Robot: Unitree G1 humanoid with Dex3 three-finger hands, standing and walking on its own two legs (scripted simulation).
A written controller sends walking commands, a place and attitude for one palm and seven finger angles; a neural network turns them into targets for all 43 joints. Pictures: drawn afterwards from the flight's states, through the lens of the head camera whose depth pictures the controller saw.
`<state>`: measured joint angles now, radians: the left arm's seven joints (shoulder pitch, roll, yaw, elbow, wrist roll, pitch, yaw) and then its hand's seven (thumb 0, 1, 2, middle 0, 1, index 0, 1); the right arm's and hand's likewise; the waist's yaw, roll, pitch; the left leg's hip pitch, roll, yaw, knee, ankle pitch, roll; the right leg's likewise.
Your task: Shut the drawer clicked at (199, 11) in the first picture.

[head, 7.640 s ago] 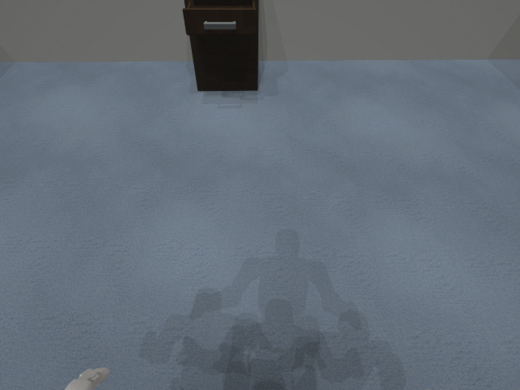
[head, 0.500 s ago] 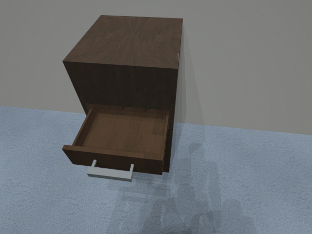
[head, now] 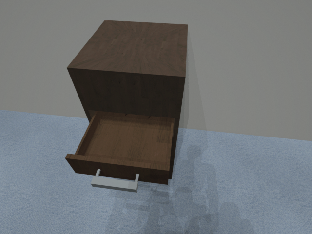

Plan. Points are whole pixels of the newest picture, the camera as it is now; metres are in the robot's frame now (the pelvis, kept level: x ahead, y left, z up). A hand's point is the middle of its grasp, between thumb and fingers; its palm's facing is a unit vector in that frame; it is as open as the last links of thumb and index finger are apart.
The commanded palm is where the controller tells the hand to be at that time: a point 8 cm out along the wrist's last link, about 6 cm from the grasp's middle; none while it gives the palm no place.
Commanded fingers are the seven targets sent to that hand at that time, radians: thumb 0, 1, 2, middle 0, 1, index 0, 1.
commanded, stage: look again from close up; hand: left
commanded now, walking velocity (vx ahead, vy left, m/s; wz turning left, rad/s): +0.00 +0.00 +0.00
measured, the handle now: (116, 179) +0.35 +0.17 -0.21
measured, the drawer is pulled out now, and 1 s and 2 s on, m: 0.25 0.25 0.25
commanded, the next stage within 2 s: raise the hand and make a fist in 0.10 s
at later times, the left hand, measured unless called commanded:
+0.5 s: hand (109, 203) +0.20 +0.13 -0.02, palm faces +0.01 -1.00 +0.01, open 6.6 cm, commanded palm +0.10 +0.21 -0.08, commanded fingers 0.00 0.90 0.90 -0.52 -0.65 -0.52 -0.65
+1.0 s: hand (109, 230) +0.16 +0.14 -0.11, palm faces -0.20 -0.98 +0.04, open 4.0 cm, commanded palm +0.12 +0.21 -0.09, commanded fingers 0.00 0.90 0.90 -1.02 -1.19 -1.02 -1.19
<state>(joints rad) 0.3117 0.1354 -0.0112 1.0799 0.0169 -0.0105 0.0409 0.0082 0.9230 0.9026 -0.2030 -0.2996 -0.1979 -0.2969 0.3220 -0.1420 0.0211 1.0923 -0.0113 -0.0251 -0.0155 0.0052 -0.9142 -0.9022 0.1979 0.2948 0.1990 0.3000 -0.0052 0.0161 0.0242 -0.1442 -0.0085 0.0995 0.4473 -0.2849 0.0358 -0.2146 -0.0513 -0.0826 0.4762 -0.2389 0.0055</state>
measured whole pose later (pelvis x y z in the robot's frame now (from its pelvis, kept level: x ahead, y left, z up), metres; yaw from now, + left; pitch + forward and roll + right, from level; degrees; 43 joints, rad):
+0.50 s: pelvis -0.02 -0.02 -0.04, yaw +1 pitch +9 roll +1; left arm 0.31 0.15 0.08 0.23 -0.19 -0.45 -0.17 0.02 0.94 0.90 -0.34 -0.45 -0.33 -0.45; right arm 0.20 -0.27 -0.06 0.66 0.01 -0.33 -0.01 0.02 -0.92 -0.90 0.20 0.29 0.20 0.30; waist -0.04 -0.02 -0.10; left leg -0.56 0.02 0.08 0.82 -0.41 0.01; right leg -0.63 -0.05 -0.09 0.84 -0.36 -0.03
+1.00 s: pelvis -0.07 -0.03 -0.13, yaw +2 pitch +18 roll -2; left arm 0.29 0.25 0.16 0.07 -0.30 -0.33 -0.47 0.02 0.91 0.90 -0.83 -0.98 -0.83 -0.98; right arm 0.17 -0.17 0.02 0.58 0.05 -0.26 -0.04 0.01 -0.90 -0.90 0.20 0.30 0.21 0.30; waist -0.02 0.03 -0.11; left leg -1.12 0.06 -0.02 1.37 -0.57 -0.01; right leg -1.12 -0.04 -0.16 1.30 -0.50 -0.07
